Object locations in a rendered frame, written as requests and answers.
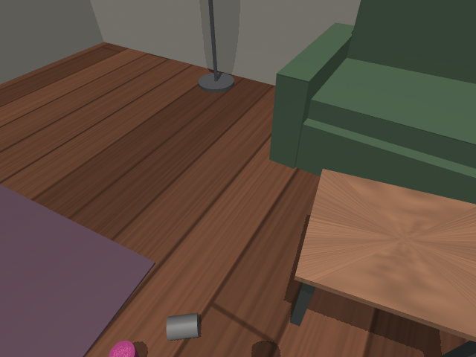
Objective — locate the coffee table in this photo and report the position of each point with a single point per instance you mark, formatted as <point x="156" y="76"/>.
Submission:
<point x="400" y="250"/>

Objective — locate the sofa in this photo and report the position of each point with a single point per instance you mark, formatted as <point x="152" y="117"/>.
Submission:
<point x="390" y="99"/>

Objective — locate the floor lamp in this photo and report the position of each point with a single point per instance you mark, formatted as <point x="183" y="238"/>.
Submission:
<point x="215" y="82"/>

